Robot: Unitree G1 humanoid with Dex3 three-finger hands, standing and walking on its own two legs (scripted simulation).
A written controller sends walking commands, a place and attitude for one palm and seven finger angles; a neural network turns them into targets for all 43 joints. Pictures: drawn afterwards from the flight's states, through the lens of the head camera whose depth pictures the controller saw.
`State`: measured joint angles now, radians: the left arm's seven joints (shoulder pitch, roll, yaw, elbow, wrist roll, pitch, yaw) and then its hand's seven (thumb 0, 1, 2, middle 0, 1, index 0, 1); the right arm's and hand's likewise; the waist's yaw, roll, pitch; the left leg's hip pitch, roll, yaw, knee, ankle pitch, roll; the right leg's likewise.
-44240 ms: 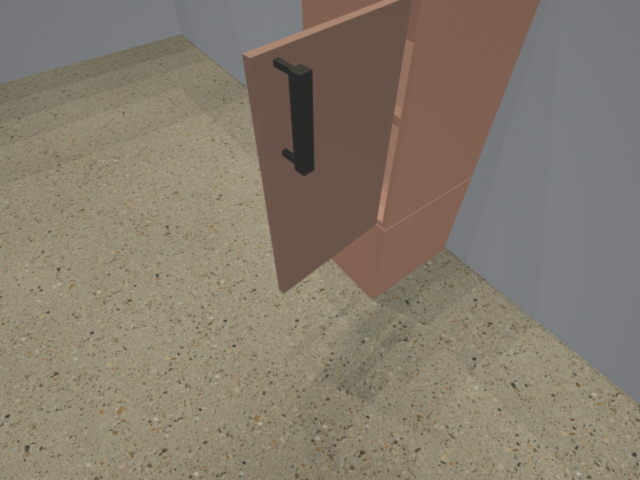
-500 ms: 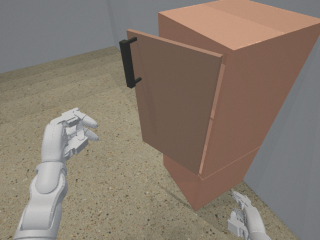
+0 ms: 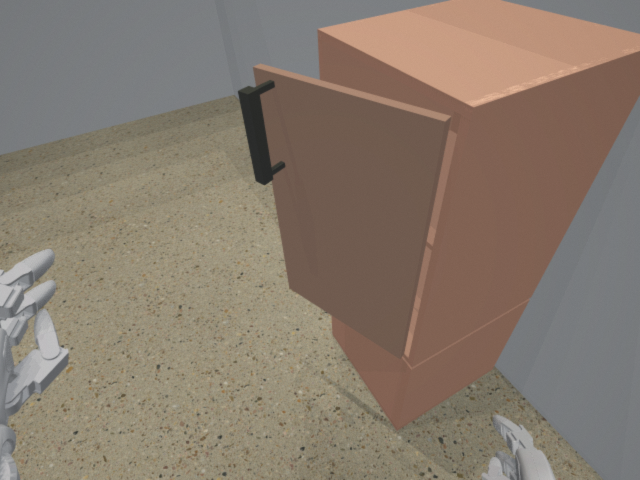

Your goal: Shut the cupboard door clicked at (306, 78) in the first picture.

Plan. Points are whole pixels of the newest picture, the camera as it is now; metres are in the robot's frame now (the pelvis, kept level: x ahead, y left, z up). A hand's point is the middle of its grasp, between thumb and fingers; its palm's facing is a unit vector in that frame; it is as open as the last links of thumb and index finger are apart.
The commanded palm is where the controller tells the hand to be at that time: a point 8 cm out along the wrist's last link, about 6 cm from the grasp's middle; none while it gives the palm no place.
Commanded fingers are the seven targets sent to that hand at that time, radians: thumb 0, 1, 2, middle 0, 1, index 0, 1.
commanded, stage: draw the hand back to the body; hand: left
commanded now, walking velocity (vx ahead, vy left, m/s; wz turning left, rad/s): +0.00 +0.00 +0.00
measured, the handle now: (265, 134) +0.63 +0.17 +0.14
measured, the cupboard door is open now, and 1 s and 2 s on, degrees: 22 22 22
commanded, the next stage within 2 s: step back with the hand held close in 0.28 s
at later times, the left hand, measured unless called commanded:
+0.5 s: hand (80, 331) +0.20 +0.26 +0.16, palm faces +0.43 -0.78 -0.45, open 7.4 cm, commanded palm +0.15 +0.30 +0.17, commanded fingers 0.00 0.90 0.90 -0.20 -0.30 -0.20 -0.30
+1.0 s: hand out of the picture +0.13 +0.30 +0.16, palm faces +0.41 -0.78 -0.47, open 7.4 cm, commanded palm +0.06 +0.33 +0.17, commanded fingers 0.00 0.90 0.90 -0.20 -0.30 -0.20 -0.30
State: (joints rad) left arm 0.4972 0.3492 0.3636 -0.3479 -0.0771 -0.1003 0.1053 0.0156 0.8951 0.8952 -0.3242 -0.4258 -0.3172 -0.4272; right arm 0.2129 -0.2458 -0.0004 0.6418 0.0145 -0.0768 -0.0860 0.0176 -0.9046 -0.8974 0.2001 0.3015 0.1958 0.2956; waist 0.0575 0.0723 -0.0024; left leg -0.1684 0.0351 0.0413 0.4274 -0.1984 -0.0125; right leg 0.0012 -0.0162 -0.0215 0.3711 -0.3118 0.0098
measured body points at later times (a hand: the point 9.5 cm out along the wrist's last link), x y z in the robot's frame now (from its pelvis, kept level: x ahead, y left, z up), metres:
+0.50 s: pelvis +0.01 +0.00 +0.00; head +0.00 -0.03 +0.45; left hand +0.18 +0.30 +0.18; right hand +0.20 -0.22 -0.09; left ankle +0.02 +0.13 -0.74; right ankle -0.07 -0.12 -0.74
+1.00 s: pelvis -0.07 +0.03 -0.01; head -0.07 +0.03 +0.44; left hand +0.10 +0.34 +0.18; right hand +0.10 -0.21 -0.09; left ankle +0.02 +0.13 -0.74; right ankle -0.07 -0.12 -0.74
